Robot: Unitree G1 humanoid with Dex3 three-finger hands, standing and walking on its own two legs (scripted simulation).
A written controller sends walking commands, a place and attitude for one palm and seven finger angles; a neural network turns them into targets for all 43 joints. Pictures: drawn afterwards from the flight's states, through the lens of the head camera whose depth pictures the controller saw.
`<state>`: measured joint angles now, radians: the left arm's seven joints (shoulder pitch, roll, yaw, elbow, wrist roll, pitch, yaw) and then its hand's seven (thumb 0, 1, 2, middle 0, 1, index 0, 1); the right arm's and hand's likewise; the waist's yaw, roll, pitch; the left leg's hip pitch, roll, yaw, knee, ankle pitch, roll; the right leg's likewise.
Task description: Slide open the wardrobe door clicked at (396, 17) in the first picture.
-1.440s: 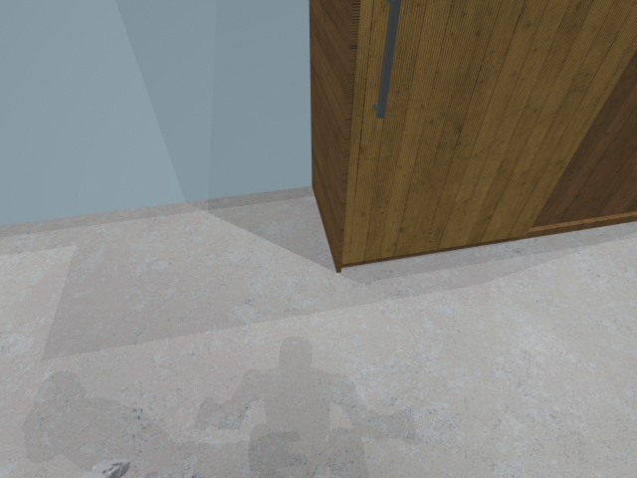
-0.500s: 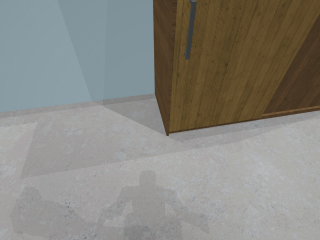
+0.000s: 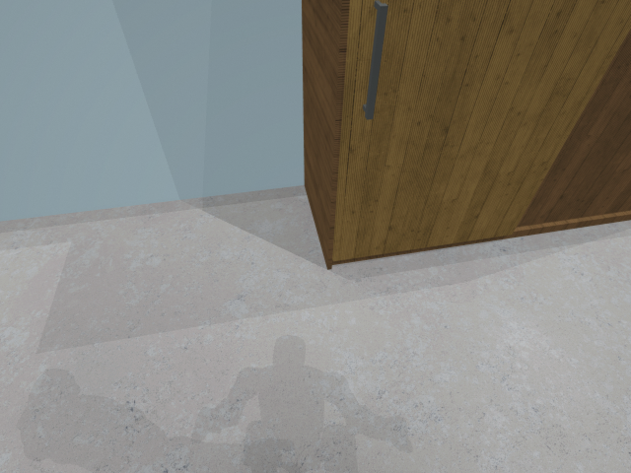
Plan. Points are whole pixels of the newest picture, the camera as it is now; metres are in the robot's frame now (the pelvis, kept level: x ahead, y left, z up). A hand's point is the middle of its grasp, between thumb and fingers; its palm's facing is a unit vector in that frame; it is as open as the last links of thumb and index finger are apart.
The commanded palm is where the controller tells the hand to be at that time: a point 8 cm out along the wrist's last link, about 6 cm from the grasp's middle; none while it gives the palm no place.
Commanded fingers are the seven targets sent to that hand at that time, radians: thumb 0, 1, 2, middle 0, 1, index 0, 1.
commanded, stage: walk to a spot facing it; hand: left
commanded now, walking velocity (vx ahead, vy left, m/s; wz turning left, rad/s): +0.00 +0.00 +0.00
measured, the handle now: (373, 64) +1.01 -0.08 +0.07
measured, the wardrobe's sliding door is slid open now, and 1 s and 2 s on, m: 0.00 0.00 0.00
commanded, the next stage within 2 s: none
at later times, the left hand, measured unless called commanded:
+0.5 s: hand out of the picture +0.06 +0.19 -0.18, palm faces -0.14 -0.95 -0.27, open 7.4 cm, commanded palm none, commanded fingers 0.00 0.90 0.90 -0.20 -0.30 -0.20 -0.30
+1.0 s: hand out of the picture +0.09 +0.20 -0.18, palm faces -0.33 -0.92 -0.23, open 7.4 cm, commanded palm none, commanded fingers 0.00 0.90 0.90 -0.20 -0.30 -0.20 -0.30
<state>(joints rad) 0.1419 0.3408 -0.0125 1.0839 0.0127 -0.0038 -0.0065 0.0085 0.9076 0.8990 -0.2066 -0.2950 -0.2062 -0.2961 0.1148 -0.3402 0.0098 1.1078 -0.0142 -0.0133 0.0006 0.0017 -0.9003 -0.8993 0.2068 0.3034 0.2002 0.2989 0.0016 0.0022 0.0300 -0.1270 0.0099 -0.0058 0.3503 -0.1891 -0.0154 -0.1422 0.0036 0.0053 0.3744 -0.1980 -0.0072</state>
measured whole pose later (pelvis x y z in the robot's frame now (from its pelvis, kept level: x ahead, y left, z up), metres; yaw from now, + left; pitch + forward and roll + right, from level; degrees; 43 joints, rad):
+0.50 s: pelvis -0.02 -0.02 -0.03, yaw -10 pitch -2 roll +2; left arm 0.24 0.23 0.03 0.95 0.02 0.06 -0.02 0.01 0.91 0.90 -0.20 -0.29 -0.20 -0.30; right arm 0.16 -0.23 -0.03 0.98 -0.02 0.03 -0.01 0.00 -0.90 -0.90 0.21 0.30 0.20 0.30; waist 0.03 0.01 0.09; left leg -0.26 0.09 0.14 0.66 -0.35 -0.04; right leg -0.35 0.03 0.02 0.72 -0.34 -0.03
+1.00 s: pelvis -0.04 +0.02 -0.01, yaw -24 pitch +2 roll +0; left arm 0.27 0.25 0.08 0.91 0.02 0.07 -0.02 0.01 0.91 0.90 -0.21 -0.29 -0.21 -0.30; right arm 0.20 -0.24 -0.04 0.90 -0.02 0.00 -0.03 0.00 -0.90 -0.90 0.20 0.30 0.20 0.30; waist 0.02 -0.03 -0.01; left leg -0.19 0.00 -0.01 0.46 -0.31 0.01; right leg -0.45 0.14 0.17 0.63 -0.32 0.00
